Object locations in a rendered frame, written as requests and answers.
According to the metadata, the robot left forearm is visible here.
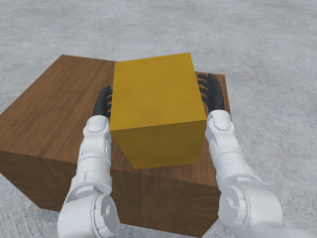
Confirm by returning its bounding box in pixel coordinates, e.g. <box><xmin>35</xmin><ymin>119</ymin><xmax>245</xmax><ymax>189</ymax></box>
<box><xmin>57</xmin><ymin>115</ymin><xmax>112</xmax><ymax>237</ymax></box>

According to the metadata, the left robot hand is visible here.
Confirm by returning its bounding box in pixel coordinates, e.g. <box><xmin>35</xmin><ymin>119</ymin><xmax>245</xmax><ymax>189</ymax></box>
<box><xmin>92</xmin><ymin>85</ymin><xmax>113</xmax><ymax>118</ymax></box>

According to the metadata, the left robot upper arm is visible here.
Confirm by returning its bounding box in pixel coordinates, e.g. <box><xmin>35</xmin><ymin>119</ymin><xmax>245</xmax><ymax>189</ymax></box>
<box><xmin>57</xmin><ymin>192</ymin><xmax>120</xmax><ymax>238</ymax></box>

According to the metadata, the right robot hand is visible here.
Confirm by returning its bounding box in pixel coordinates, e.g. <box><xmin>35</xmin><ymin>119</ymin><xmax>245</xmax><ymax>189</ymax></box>
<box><xmin>197</xmin><ymin>73</ymin><xmax>225</xmax><ymax>113</ymax></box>

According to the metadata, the carton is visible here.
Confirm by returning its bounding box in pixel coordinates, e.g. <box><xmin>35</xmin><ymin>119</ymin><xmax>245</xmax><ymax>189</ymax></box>
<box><xmin>109</xmin><ymin>53</ymin><xmax>207</xmax><ymax>170</ymax></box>

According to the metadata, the right robot upper arm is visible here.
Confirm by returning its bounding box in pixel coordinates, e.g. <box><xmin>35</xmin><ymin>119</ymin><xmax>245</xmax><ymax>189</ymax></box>
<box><xmin>218</xmin><ymin>183</ymin><xmax>317</xmax><ymax>238</ymax></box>

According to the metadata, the robot right forearm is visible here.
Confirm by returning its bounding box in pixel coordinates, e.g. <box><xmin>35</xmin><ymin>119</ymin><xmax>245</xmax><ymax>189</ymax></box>
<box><xmin>205</xmin><ymin>109</ymin><xmax>282</xmax><ymax>212</ymax></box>

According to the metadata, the pedestal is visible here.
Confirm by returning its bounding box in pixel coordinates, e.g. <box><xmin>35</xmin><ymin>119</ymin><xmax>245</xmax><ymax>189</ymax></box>
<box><xmin>0</xmin><ymin>55</ymin><xmax>232</xmax><ymax>238</ymax></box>

